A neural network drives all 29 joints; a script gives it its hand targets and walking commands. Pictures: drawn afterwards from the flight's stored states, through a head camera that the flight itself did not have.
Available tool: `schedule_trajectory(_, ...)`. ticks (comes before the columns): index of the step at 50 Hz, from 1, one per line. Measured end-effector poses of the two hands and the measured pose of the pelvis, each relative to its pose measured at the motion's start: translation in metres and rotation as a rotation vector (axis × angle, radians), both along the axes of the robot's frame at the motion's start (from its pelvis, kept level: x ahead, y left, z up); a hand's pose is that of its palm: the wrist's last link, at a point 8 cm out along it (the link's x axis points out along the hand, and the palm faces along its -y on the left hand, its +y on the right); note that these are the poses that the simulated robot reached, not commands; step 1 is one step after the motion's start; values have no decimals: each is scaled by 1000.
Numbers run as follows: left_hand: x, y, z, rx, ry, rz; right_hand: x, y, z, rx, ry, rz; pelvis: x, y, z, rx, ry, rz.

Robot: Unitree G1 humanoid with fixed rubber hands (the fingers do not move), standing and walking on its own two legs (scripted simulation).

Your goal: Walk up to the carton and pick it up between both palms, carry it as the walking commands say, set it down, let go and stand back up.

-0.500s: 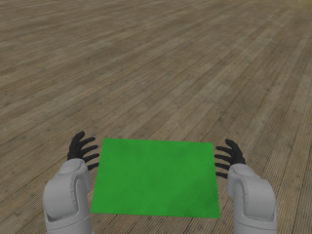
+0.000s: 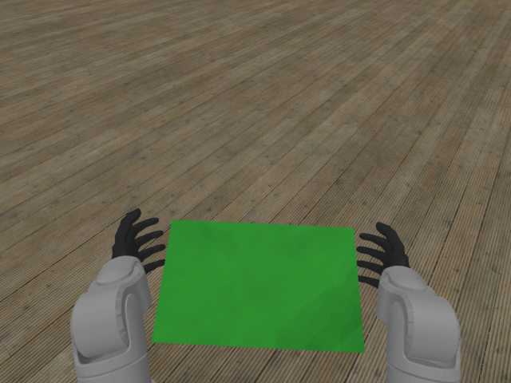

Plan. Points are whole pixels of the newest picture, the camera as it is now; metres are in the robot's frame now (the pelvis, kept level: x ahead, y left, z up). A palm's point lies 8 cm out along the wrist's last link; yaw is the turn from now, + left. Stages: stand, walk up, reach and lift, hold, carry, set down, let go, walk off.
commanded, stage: carry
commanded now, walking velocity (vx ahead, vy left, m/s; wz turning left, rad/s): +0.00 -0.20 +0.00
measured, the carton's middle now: (259, 287) +0.29 +0.01 +0.00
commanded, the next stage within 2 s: none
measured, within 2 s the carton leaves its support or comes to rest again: neither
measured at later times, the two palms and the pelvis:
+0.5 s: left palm (261, 273) +0.24 +0.01 +0.13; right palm out of the picture +0.21 -0.34 +0.09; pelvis -0.03 -0.15 +0.01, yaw -2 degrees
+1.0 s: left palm (398, 336) +0.17 -0.15 +0.12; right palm out of the picture +0.14 -0.50 +0.09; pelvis -0.10 -0.30 +0.01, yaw -3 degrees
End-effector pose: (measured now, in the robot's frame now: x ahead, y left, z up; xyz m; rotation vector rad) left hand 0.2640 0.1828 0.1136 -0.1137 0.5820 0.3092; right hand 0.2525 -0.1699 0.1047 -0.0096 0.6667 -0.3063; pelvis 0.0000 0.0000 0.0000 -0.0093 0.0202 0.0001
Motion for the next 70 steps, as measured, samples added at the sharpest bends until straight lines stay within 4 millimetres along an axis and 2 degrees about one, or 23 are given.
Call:
schedule_trajectory(4, -11, -12, 1, -4, 16, 10, -7, -12, 1, -2, 16, 8, -6, -15, 2, -9, -11, 7)
schedule_trajectory(7, -12, -30, 2, 9, 10, 11, -12, -29, 0, -4, 13, 6, -10, -31, 2, -7, -6, -9)
schedule_trajectory(13, -10, -90, -7, 28, 28, -23, -22, -89, -16, 18, 32, -27, -17, -80, -5, 17, 14, -41)
schedule_trajectory(16, -10, -121, -6, 27, 56, -56, -29, -120, -18, 38, 54, -54, -19, -103, 1, 40, 10, -45)
schedule_trajectory(23, -16, -165, 13, 62, 8, -55, -34, -163, -10, 60, 5, -50, -28, -143, 6, 74, 23, -43)
schedule_trajectory(33, -40, -211, 7, 28, 22, -71, -66, -208, -1, 16, 21, -71, -57, -187, 10, 64, 39, -65)
schedule_trajectory(35, -45, -221, 3, 21, 8, -90, -77, -217, -2, 12, 3, -94, -67, -193, 4, 21, 28, -67)
schedule_trajectory(41, -74, -245, 2, 45, 34, -42, -94, -243, -6, 29, 28, -44, -81, -230, 4, 18, -6, -47)
schedule_trajectory(46, -86, -293, 0, 75, 24, -28, -103, -289, -19, 45, 24, -32, -92, -277, -4, 35, -14, -54)
schedule_trajectory(49, -91, -321, 0, 53, 56, -68, -113, -319, -17, 59, 46, -66, -99, -298, 4, 58, -21, -57)
schedule_trajectory(52, -95, -341, 7, 57, 43, -81, -118, -339, -14, 66, 31, -75, -105, -314, 8, 70, -16, -59)
schedule_trajectory(57, -106, -359, 11, 61, 6, -60, -126, -357, -11, 58, -5, -56, -117, -337, 4, 51, -21, -43)
schedule_trajectory(66, -134, -377, -14, -16, 14, -33, -144, -377, -9, -18, 5, -32, -138, -370, -7, 9, -33, -17)
schedule_trajectory(70, -143, -391, -12, -5, 51, -26, -150, -391, -14, 0, 44, -28, -143, -384, -3, 3, -42, -13)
